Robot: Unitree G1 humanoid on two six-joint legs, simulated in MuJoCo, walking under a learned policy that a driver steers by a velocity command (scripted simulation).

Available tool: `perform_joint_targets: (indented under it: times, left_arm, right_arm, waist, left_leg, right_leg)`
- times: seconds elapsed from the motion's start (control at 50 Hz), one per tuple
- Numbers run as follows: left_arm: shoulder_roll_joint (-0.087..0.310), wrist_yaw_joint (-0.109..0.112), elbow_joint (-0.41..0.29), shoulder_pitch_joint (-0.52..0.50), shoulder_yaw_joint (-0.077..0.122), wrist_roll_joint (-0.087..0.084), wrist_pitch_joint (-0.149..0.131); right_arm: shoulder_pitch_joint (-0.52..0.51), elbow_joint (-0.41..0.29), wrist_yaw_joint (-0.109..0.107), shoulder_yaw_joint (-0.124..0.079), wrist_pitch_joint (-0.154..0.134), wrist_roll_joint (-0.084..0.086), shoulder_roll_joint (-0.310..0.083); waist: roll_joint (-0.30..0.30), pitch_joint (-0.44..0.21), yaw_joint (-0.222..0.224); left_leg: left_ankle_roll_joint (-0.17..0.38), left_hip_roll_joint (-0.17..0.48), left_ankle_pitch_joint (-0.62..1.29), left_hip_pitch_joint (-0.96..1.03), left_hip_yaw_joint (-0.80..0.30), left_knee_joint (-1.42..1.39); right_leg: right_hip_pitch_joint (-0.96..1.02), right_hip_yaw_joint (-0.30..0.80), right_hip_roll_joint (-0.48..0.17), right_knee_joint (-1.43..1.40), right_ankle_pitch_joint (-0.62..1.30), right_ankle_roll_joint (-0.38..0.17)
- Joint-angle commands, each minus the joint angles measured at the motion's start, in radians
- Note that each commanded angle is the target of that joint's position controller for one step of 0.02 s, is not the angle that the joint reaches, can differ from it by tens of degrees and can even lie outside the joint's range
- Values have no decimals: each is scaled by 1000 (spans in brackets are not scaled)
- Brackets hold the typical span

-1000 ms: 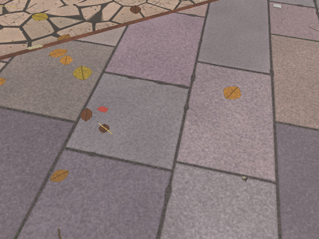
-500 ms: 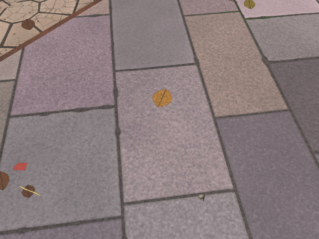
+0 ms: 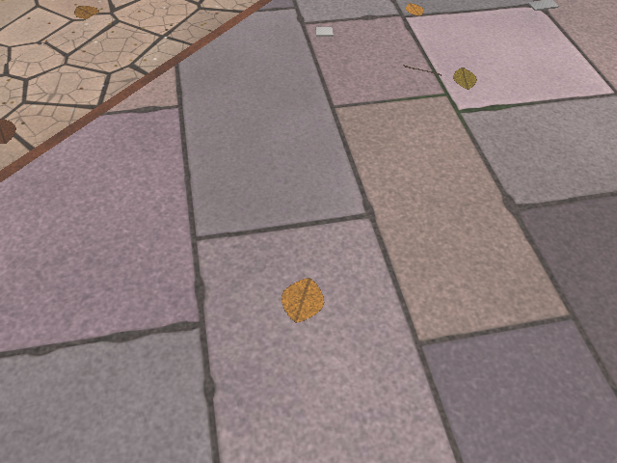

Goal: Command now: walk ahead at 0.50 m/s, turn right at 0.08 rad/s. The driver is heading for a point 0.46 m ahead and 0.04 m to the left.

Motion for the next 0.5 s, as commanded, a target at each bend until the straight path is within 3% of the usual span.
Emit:
perform_joint_targets:
  times: [0.02,0.08,0.14,0.2,0.24,0.3,0.32,0.34,0.36,0.38,0.4,0.42,0.44,0.46,0.5]
  left_arm:
    - [70,-17,-61,7,11,18,5]
    - [48,-23,-58,-10,4,20,17]
    - [17,-21,-82,-109,-11,14,15]
    - [-7,-20,-90,-201,-27,2,14]
    - [-1,-12,-84,-227,-28,1,14]
    - [20,3,-60,-206,-23,7,5]
    - [26,8,-37,-158,-19,11,-2]
    - [40,14,-9,-94,-14,18,-16]
    - [100,22,9,-16,-3,29,-29]
    - [125,25,21,20,7,17,-16]
    - [62,18,16,10,-7,-25,-4]
    - [51,19,12,-53,-13,-30,1]
    - [28,25,8,-115,-21,-20,7]
    - [14,33,9,-157,-27,-15,11]
    - [13,40,22,-196,-28,-4,16]
  right_arm:
    - [100,7,-1,-22,-21,7,-84]
    - [148,50,5,-22,-45,19,-94]
    - [164,83,7,-14,-44,21,-88]
    - [187,109,2,-9,-35,22,-90]
    - [217,132,-4,-8,-27,22,-93]
    - [210,151,-15,-7,-16,20,-96]
    - [199,156,-19,-6,-13,23,-95]
    - [203,162,-21,-6,-11,28,-96]
    - [232,145,-25,1,-17,28,-80]
    - [400,169,-25,26,-5,60,25]
    - [349,196,-34,8,25,45,-52]
    - [277,181,-33,-1,39,24,-68]
    - [225,180,-31,0,47,8,-53]
    - [203,182,-29,3,57,4,-37]
    - [237,214,-30,14,76,1,-2]
  waist:
    - [88,-19,-19]
    - [91,-9,-4]
    - [102,-10,-9]
    - [134,-34,-43]
    - [132,-46,-58]
    - [124,-38,-44]
    - [108,-43,-20]
    - [65,-66,11]
    - [-19,-158,17]
    - [-195,-323,-31]
    - [-117,-344,6]
    - [-77,-230,-13]
    - [-48,-153,-31]
    - [-52,-94,-55]
    - [-81,-85,-89]
  left_leg:
    - [133,270,102,194,-342,-319]
    - [148,255,475,190,-239,-327]
    - [122,200,801,197,-106,-296]
    - [81,162,832,203,-47,-269]
    - [73,179,802,247,-61,-236]
    - [70,219,762,284,-106,-154]
    - [56,212,738,288,-112,-94]
    - [31,180,662,270,-101,5]
    - [0,137,403,179,-73,144]
    - [-25,32,-228,52,-43,375]
    - [-30,-8,-481,20,-91,466]
    - [-36,8,-483,-19,-117,498]
    - [-43,25,-434,-27,-122,482]
    - [-53,47,-379,4,-124,425]
    - [-75,47,-311,104,-93,316]
  right_leg:
    - [-243,15,-112,15,53,15]
    - [-261,-31,-118,-44,88,44]
    - [-261,-85,-117,-216,186,73]
    - [-169,-128,-90,-413,306,73]
    - [-137,-126,-78,-482,346,65]
    - [-76,-103,-71,-569,303,30]
    - [-15,-100,-63,-645,327,13]
    - [92,-79,-78,-745,468,-3]
    - [277,49,-230,-685,907,-34]
    - [475,269,-471,-633,1260,-221]
    - [407,333,-483,-680,1155,-277]
    - [301,282,-442,-746,969,-260]
    - [211,245,-401,-799,795,-223]
    - [118,187,-359,-845,707,-182]
    - [23,104,-289,-879,582,-128]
